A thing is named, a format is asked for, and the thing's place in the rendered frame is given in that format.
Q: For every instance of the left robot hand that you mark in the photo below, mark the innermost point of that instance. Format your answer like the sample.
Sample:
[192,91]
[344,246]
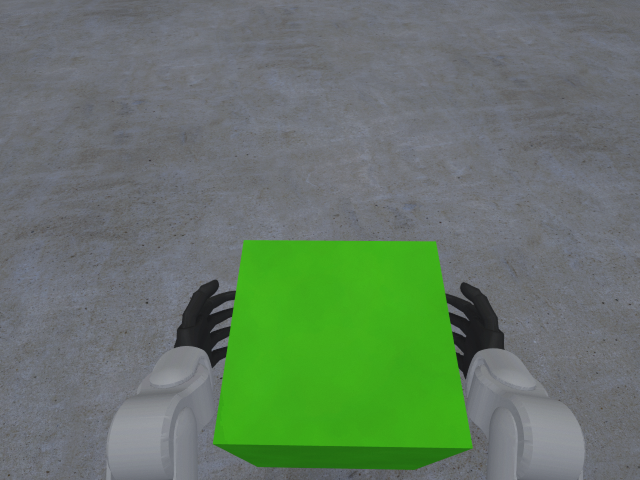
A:
[197,321]

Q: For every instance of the right robot hand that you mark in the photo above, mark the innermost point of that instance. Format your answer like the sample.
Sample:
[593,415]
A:
[482,330]

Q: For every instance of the carton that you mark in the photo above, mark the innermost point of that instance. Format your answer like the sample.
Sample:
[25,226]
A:
[341,355]

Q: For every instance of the robot left forearm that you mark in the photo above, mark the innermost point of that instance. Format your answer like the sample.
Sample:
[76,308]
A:
[153,435]

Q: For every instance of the robot right forearm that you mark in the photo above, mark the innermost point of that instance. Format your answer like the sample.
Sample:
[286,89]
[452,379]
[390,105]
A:
[531,436]

